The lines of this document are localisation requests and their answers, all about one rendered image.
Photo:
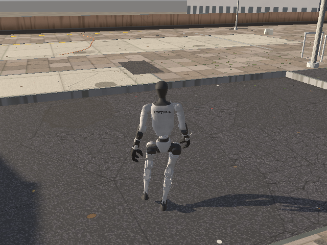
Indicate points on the right robot upper arm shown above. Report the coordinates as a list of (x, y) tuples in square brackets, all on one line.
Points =
[(180, 114)]

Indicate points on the left robot shin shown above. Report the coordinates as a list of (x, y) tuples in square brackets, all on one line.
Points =
[(147, 177)]

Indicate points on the robot left hand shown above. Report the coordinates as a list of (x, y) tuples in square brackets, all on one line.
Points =
[(134, 156)]

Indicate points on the left robot forearm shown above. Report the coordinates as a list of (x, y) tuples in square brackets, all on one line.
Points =
[(137, 139)]

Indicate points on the right robot forearm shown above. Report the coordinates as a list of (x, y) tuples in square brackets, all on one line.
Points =
[(185, 133)]

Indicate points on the left robot upper arm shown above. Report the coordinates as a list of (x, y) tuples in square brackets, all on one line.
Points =
[(143, 118)]

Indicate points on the robot left foot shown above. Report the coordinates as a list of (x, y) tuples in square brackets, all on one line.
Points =
[(145, 196)]

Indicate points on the robot right hand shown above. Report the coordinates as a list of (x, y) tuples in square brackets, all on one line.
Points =
[(183, 141)]

